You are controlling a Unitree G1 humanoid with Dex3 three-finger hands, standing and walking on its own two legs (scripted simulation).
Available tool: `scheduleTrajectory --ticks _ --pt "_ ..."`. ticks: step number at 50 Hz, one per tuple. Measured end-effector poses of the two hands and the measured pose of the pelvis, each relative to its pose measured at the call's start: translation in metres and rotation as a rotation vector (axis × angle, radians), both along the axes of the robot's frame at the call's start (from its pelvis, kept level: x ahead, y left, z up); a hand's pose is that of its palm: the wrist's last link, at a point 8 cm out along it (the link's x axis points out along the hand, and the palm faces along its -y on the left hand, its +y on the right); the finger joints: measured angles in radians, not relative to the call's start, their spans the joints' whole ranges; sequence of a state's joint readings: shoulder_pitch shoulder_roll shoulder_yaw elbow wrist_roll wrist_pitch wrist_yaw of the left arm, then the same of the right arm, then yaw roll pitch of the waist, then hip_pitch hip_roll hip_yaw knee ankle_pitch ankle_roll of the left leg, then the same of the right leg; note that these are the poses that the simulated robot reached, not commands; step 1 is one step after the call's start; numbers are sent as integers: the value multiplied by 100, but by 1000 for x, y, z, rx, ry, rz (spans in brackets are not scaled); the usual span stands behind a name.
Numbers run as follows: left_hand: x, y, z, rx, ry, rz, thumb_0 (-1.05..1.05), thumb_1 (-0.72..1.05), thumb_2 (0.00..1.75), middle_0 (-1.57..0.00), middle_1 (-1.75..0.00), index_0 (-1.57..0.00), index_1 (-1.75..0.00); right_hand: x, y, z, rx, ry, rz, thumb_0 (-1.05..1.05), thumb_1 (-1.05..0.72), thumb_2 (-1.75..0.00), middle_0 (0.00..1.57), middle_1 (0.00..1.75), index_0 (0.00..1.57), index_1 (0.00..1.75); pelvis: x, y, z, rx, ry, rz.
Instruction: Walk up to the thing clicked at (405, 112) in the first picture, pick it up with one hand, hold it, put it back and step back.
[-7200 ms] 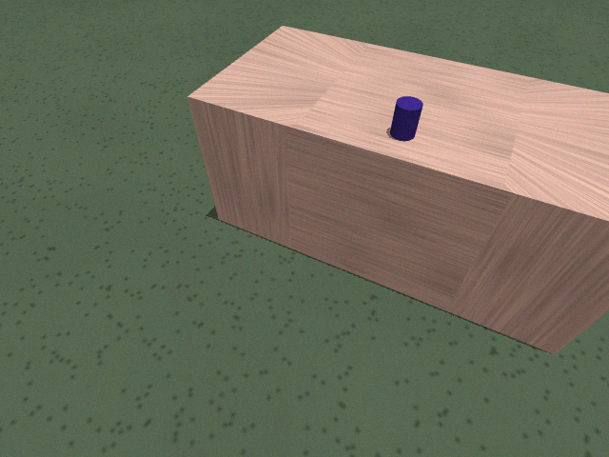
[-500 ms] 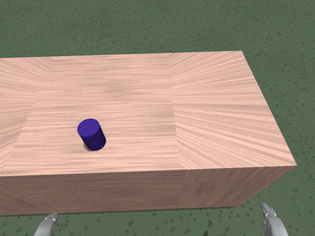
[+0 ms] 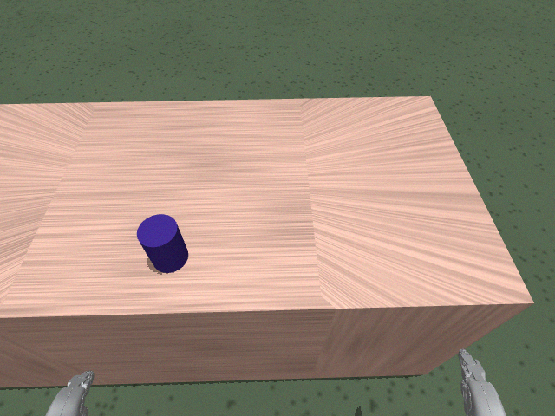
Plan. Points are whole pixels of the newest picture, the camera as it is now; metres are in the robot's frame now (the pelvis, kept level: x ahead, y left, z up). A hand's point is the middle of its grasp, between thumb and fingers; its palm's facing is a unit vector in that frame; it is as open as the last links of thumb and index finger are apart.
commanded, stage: go down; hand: left
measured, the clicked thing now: (164, 244) +0.45 +0.22 -0.10
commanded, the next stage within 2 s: none
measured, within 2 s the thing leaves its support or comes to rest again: neither
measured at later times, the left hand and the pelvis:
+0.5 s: hand out of the picture +0.15 +0.27 -0.09, palm faces +0.11 -0.94 -0.33, open 17.5 cm; pelvis +0.00 -0.01 -0.01, yaw +0 degrees
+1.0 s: hand (50, 334) +0.26 +0.33 -0.02, palm faces +0.19 -0.95 -0.24, open 17.6 cm; pelvis -0.03 +0.00 -0.02, yaw +0 degrees
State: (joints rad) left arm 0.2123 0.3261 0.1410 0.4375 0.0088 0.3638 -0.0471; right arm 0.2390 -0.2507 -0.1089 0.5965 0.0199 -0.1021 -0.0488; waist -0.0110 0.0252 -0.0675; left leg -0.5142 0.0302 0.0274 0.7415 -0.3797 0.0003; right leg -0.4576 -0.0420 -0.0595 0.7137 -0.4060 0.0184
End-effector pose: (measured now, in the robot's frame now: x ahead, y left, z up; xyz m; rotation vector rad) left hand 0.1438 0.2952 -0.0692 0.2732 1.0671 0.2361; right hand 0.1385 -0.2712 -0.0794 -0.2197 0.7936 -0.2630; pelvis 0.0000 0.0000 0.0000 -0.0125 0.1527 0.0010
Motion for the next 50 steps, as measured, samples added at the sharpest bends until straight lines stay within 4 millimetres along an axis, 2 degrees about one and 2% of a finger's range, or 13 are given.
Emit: scheduleTrajectory --ticks 32,37,45,50 --pt "-9 26 19 10 -129 17 -1 -59 4 -8 -7 -8 -8 -5 19 13 -13 -148 56 -1 52 -5 5 6 6 5 -9 -4 -19 -5 21 12" --pt "8 37 27 15 -213 29 -1 -59 5 -8 -7 -7 -8 -10 18 12 -31 -155 54 -1 52 -5 5 6 6 5 -15 -4 -22 -8 18 16" --pt "60 67 55 -1 -375 28 -1 -58 6 -7 -7 -7 -8 -22 14 9 -53 -145 40 -1 52 -5 5 6 6 5 -23 -3 -23 -11 19 14" --pt "86 82 69 -43 -429 13 -1 -59 5 -7 -6 -7 -7 -30 14 8 -51 -135 30 -1 52 -5 5 6 6 5 -26 -1 -21 -11 25 3"
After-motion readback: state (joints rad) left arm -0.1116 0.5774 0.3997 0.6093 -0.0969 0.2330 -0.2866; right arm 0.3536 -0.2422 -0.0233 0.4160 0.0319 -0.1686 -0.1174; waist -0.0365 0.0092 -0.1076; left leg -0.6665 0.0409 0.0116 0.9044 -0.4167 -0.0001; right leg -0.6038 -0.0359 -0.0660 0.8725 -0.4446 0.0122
